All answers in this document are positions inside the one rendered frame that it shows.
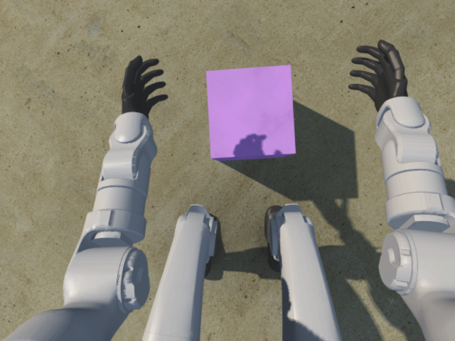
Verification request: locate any right robot upper arm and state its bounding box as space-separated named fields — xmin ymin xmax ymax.
xmin=378 ymin=228 xmax=455 ymax=341

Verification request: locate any robot thigh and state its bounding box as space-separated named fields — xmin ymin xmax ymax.
xmin=269 ymin=212 xmax=343 ymax=341
xmin=141 ymin=212 xmax=218 ymax=341

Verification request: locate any robot right thigh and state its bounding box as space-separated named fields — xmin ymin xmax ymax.
xmin=269 ymin=212 xmax=343 ymax=341

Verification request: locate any robot left hand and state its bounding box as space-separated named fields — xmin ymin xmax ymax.
xmin=122 ymin=55 xmax=168 ymax=119

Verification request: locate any robot right hand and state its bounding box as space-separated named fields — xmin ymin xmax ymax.
xmin=348 ymin=40 xmax=408 ymax=112

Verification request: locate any carton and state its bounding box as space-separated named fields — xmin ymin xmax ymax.
xmin=206 ymin=65 xmax=296 ymax=161

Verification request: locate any robot left thigh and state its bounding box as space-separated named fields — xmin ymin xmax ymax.
xmin=141 ymin=212 xmax=218 ymax=341

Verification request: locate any left robot forearm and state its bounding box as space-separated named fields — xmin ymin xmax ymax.
xmin=63 ymin=112 xmax=157 ymax=302

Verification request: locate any left robot upper arm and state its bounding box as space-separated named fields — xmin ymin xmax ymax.
xmin=2 ymin=247 xmax=150 ymax=341

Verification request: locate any right robot forearm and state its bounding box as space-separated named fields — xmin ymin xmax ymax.
xmin=375 ymin=97 xmax=455 ymax=234

